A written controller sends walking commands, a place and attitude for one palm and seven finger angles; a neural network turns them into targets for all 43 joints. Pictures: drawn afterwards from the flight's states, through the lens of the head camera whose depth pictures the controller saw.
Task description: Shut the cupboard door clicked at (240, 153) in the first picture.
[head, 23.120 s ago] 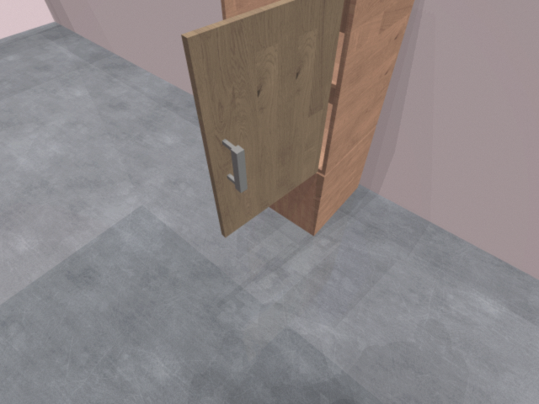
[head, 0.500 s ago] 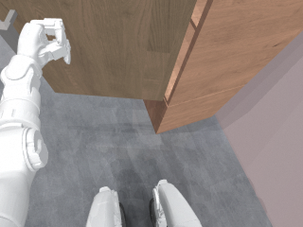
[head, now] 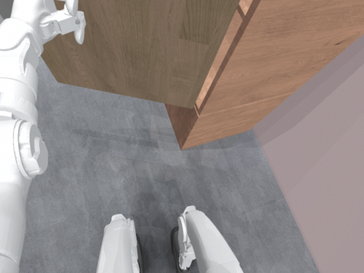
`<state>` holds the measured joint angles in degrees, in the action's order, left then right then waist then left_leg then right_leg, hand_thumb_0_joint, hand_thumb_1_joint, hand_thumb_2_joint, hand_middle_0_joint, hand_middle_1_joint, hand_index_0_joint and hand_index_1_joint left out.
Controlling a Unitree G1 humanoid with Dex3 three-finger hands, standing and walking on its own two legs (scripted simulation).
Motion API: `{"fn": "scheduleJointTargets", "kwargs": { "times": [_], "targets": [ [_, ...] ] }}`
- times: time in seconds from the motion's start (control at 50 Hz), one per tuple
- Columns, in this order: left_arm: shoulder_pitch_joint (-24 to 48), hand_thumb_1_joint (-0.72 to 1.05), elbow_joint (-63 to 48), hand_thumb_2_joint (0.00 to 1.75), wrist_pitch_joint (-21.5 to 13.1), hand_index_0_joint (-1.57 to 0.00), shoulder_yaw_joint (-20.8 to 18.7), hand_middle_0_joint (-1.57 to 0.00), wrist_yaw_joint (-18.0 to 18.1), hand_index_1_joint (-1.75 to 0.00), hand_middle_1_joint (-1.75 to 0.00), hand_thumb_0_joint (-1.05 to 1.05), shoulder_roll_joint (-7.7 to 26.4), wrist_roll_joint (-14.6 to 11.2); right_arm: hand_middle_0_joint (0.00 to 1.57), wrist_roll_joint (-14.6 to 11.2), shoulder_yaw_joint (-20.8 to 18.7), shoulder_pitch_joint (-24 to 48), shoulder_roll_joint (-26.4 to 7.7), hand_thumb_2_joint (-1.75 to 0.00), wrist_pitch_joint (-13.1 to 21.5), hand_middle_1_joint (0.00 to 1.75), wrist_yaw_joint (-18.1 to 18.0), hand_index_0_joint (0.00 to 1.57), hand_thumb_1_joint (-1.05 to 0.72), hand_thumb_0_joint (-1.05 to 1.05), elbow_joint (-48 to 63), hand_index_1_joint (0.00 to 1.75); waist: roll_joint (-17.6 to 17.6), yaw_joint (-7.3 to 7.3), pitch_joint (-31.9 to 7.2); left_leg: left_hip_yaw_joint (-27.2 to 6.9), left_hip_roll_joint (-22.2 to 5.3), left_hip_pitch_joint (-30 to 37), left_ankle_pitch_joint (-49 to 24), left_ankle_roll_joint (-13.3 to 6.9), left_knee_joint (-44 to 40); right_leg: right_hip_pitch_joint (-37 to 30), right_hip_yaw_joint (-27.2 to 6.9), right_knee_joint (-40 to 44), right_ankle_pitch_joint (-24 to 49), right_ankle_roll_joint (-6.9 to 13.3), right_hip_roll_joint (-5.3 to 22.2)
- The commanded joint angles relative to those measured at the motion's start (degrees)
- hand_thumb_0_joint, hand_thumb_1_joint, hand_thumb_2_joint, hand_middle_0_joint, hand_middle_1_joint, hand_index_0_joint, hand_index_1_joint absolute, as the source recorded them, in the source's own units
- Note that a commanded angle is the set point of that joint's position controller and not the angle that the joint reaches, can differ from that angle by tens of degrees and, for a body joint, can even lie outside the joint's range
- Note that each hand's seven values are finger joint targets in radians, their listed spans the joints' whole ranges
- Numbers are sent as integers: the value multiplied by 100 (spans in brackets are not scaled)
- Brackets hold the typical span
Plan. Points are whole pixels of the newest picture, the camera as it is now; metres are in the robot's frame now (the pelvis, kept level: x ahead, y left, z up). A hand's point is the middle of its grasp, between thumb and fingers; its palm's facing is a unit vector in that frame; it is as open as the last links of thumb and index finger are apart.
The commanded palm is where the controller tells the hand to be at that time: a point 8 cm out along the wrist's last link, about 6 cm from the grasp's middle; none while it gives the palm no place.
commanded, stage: push the door shut along its arc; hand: left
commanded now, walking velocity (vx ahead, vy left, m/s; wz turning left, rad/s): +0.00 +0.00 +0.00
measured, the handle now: (15, 4) +0.62 +0.23 +0.09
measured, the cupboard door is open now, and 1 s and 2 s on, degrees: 63 56 56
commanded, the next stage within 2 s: pull the fist back off the door in 0.02 s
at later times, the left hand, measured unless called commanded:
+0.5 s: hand (101, 15) +0.61 +0.09 +0.09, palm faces +0.08 -0.99 -0.06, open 3.1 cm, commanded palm +0.57 +0.12 +0.09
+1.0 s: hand (96, 52) +0.52 +0.10 +0.09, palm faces +0.09 -1.00 -0.03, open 3.1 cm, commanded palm +0.50 +0.14 +0.09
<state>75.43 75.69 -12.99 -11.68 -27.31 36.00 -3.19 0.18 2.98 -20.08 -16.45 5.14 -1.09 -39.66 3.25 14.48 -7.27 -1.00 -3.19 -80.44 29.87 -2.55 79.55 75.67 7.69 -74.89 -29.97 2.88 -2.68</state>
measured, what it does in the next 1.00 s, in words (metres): stands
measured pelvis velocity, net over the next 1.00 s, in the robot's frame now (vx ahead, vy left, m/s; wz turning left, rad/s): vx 0.04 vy -0.02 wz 0.04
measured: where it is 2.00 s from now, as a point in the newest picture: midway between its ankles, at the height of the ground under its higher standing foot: (159, 265)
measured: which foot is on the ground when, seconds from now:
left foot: down 0.00-1.00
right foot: down 0.00-1.00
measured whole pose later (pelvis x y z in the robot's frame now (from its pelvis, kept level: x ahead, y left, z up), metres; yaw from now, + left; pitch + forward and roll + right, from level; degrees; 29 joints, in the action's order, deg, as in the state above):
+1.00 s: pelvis +0.04 -0.02 +0.04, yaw +2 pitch +25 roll -1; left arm 45.3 60.0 -30.8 -12.7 4.4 12.3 -1.7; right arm 2.2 -2.4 -18.5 -15.5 -1.7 4.3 -36.4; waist 2.1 8.1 -9.1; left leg 0.9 -2.0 -63.8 29.2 -0.7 68.0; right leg 61.1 5.3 -66.8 -30.8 3.8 -2.1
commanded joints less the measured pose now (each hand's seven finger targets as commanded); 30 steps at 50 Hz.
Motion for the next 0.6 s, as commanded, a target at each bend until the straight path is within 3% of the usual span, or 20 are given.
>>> {"fn": "scheduleJointTargets", "kwargs": {
  "times": [0.0,0.06,0.1,0.12,0.14,0.18,0.22,0.26,0.28,0.32,0.34,0.36,0.38,0.4,0.44,0.48,0.58],
  "targets": [
    [3569,90,-1220,90,-311,-130,44,-130,-70,-150,-150,0,352,-62,20,31,-362,-1301,-1182,-90,136,30,-117,20,-90,0,-42,30,1310,645,-3291,-733,42,3751,-1908,-69,-587,-118,-438,1004,1024,-39,-145],
    [3816,90,-1324,90,-305,-130,163,-130,-70,-150,-150,0,181,-62,20,53,-365,-1316,-1167,-90,212,30,-120,20,-90,0,-78,30,1482,713,-3346,-758,46,3887,-1958,-82,-577,73,-408,953,1003,-30,-157],
    [3834,90,-1220,90,-273,-130,135,-130,-83,-150,-150,0,272,-13,20,68,-356,-1327,-1197,-90,229,30,-125,20,-90,0,-100,30,1510,727,-3417,-811,27,3919,-1942,-61,-538,180,-372,905,985,-29,-157],
    [3877,90,-1255,90,-159,-130,-1060,-130,1095,-150,-150,0,577,-383,20,168,-270,-1744,-1074,-90,187,30,-60,20,-90,0,168,30,1417,512,-3344,-934,-73,3542,-1589,-3,-746,14,-409,928,941,-48,-101],
    [3563,90,-985,90,-91,-130,-864,-130,1689,-150,-150,0,299,-182,20,222,-272,-1699,-1031,-90,162,30,48,20,-90,0,181,30,1342,510,-3265,-981,-90,3419,-1435,38,-845,-11,-398,903,865,-73,-94],
    [3353,90,-928,90,-103,-130,-846,-130,2367,-150,-150,0,-206,-108,20,334,-345,-1768,-984,-90,118,30,213,20,-90,0,192,30,1176,536,-3107,-1107,-109,3476,-1281,76,-965,170,-337,867,797,-130,-66],
    [3408,90,-1329,90,-325,-130,-943,-130,3158,-150,-150,0,-260,155,20,481,-400,-1879,-964,-90,52,30,376,20,-90,0,224,30,1349,453,-3353,-1097,-92,3582,-1437,119,-977,76,-356,845,886,-153,-37],
    [3243,90,-1619,90,-723,-130,-886,-130,3801,-150,-150,0,-171,729,20,618,-465,-1967,-944,-90,4,30,559,20,-90,0,237,30,1560,353,-3801,-1119,-96,3931,-1919,190,-920,86,-354,750,1039,-155,-36],
    [3115,90,-1567,90,-846,-130,-741,-130,3935,-150,-150,0,-189,989,20,641,-490,-1982,-947,-90,-58,30,651,20,-90,0,219,30,1608,382,-3825,-1098,-104,4022,-2020,212,-912,93,-346,770,1060,-151,-35],
    [3016,90,-1599,90,-1027,-130,-579,-130,3961,-150,-150,0,-131,1338,20,639,-554,-2075,-952,-90,-204,30,747,20,-90,0,196,30,1519,425,-3811,-981,-88,4035,-2141,197,-931,-187,-377,885,1158,-134,-49],
    [2903,90,-1568,90,-1047,-130,-567,-130,3894,-150,-150,0,-110,1347,20,605,-557,-2072,-958,-90,-264,30,772,20,-90,0,216,30,1403,407,-3820,-907,-49,3930,-2065,172,-981,-462,-394,969,1185,-129,-63],
    [2895,90,-1623,90,-1069,-130,-702,-130,3780,-150,-150,0,68,1297,20,582,-568,-2087,-989,-90,-312,30,759,20,-90,0,227,30,1379,384,-3928,-882,-37,3944,-2120,155,-1015,-671,-428,1012,1272,-120,-73],
    [2792,90,-1556,90,-1035,-130,-652,-130,3635,-150,-150,0,-19,1165,20,516,-568,-2033,-979,-90,-351,30,751,20,-90,0,260,30,1256,370,-3914,-802,8,3815,-1980,134,-1076,-935,-460,1131,1290,-128,-84],
    [2687,90,-1531,90,-998,-130,-878,-130,3512,-150,-150,0,205,1016,20,472,-560,-2030,-992,-90,-394,30,714,20,-90,0,277,30,1060,316,-3913,-717,27,3617,-1869,108,-1130,-1285,-503,1217,1322,-141,-92],
    [2407,90,-1485,90,-928,-130,-893,-130,3300,-150,-150,0,56,711,20,391,-534,-1954,-949,-90,-437,30,659,20,-90,0,362,30,805,248,-3684,-585,77,3311,-1665,71,-1274,-1737,-582,1405,1333,-164,-101],
    [2073,90,-1670,90,-1038,-130,-1150,-130,3226,-150,-150,0,165,486,20,367,-516,-1914,-908,-90,-439,30,619,20,-90,0,415,30,797,55,-3702,-512,98,3323,-1817,73,-1349,-2023,-620,1444,1536,-161,-95],
    [907,90,-1722,90,-1484,-130,-1140,-130,3328,-150,-150,0,-215,417,20,382,-552,-1861,-772,-90,-482,30,641,20,-90,0,441,30,302,-138,-3244,-257,153,3064,-2120,39,-1400,-2544,-728,1522,2200,-203,-69]
  ]
}}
